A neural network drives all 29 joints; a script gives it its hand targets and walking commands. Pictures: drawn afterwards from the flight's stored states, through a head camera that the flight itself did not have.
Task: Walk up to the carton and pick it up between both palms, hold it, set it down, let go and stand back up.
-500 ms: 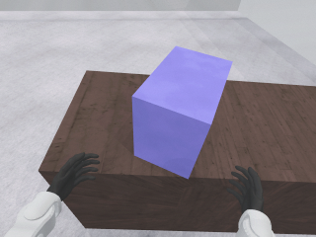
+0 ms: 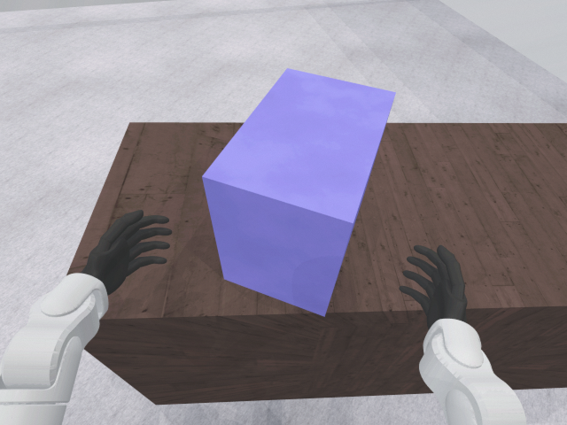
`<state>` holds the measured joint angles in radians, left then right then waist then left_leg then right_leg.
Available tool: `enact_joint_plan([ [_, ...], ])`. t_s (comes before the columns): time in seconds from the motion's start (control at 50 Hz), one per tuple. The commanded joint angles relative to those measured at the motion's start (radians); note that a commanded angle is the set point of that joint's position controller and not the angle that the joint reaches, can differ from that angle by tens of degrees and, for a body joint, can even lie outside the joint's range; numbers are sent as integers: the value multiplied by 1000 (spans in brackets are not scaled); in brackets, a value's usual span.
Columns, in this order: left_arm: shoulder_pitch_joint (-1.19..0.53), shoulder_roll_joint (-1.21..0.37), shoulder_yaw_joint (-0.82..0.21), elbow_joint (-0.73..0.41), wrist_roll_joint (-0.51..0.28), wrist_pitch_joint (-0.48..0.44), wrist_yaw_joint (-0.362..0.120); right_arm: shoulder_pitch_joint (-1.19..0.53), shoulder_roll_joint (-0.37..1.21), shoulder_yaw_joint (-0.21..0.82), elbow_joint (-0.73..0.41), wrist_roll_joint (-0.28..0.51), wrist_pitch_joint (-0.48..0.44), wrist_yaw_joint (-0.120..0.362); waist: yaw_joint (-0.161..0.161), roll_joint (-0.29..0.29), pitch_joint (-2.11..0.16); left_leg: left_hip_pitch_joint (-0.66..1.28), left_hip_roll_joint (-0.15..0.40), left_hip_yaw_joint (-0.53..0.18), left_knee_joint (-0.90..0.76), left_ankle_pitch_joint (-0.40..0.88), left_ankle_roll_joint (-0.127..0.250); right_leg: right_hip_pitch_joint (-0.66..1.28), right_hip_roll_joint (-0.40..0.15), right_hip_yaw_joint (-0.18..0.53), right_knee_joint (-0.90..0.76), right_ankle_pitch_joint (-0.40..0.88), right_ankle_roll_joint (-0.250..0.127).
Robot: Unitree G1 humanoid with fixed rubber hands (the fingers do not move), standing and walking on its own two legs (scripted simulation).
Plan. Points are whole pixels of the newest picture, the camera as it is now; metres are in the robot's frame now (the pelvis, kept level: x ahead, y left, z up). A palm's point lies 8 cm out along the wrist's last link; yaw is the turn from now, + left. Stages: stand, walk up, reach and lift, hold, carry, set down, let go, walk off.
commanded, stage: reach and lift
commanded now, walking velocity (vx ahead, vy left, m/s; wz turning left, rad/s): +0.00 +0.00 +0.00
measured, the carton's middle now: (305, 190) +0.47 +0.01 +0.04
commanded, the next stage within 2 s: none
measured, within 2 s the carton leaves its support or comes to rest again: neither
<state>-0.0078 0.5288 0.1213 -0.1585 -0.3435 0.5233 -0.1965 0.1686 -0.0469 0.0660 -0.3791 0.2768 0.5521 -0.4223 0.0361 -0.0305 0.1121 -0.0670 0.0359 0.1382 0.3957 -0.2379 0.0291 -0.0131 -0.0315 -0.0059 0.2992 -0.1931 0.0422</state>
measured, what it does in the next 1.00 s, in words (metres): stands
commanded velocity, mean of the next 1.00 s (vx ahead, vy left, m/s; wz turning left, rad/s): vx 0.00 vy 0.00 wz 0.00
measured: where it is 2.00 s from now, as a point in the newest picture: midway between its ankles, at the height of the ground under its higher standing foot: outside the picture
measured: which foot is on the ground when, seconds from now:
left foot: down 0.00-1.00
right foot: down 0.00-1.00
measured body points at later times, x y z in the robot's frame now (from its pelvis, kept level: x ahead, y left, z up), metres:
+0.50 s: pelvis -0.01 +0.01 +0.00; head +0.02 +0.04 +0.45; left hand +0.35 +0.26 +0.13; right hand +0.31 -0.16 +0.11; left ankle +0.00 +0.09 -0.75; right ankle -0.01 -0.15 -0.75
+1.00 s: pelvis -0.03 +0.02 +0.00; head +0.00 +0.06 +0.44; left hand +0.42 +0.24 +0.18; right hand +0.36 -0.17 +0.15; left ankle -0.01 +0.09 -0.75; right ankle -0.01 -0.15 -0.75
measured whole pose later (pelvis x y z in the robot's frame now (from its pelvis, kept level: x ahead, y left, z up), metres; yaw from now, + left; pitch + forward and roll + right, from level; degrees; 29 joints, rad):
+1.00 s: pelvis -0.03 +0.02 +0.00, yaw +2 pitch +0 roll -3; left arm -0.86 0.59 -0.02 0.55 -0.37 0.61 -0.13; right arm -0.67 -0.10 -0.13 0.31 0.32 0.57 -0.37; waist -0.13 -0.05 0.05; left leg -0.26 0.02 0.11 0.46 -0.21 0.06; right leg -0.16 -0.05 -0.03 0.30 -0.14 0.05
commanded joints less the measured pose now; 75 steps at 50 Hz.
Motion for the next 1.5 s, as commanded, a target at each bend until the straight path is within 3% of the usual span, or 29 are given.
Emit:
enact_joint_plan([
  [0.0, -313, 232, 135, -190, -3, -41, -2, -217, -44, -26, -243, 0, -54, -8, -25, 123, -295, 65, 8, -68, -60, 342, -26, 38, 14, 37, -7, 336, -65],
  [0.2, -503, 254, 142, -126, 15, 25, -3, -404, -78, -56, -169, 31, -40, -26, -45, 123, -394, 81, -5, -61, -41, 396, -27, 66, 17, 26, 7, 446, -53],
  [0.4, -720, 266, 119, -46, 19, 71, 17, -633, -112, -110, -49, 50, -30, -20, -63, 150, -478, 97, -6, -62, -22, 442, -40, 57, 36, 12, 3, 399, -62],
  [0.74, -1144, 280, 23, 233, -12, 69, 55, -1056, -171, -213, 229, 34, -28, 17, -163, 188, -614, 119, 7, -96, 1, 409, -72, -12, 65, -23, 11, 301, -77],
  [1.1, -1558, 257, -113, 716, -42, -50, 85, -1464, -208, -222, 603, 39, -95, 69, -213, 199, -747, 142, 10, -135, 21, 372, -71, -110, 76, -50, 22, 280, -76],
  [1.48, -1820, 218, -202, 1131, -28, -244, 102, -1703, -139, -200, 892, 15, -211, 21, -268, 211, -893, 62, -23, -110, 88, 395, -75, -109, 65, -65, 75, 480, -43],
])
